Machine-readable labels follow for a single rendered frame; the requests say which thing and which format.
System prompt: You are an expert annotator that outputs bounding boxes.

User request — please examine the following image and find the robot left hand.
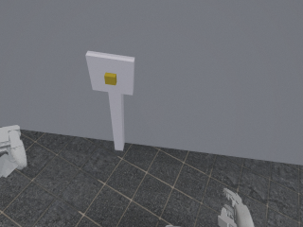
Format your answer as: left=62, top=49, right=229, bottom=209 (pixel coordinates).
left=0, top=125, right=27, bottom=178

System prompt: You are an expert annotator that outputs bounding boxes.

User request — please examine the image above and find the panel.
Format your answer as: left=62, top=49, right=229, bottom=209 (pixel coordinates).
left=85, top=50, right=135, bottom=151

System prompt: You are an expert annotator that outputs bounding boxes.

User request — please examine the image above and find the robot right hand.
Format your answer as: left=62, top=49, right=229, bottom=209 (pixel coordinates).
left=218, top=188, right=255, bottom=227

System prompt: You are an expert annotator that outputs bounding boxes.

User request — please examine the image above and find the button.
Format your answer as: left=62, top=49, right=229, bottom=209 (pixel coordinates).
left=104, top=72, right=117, bottom=85

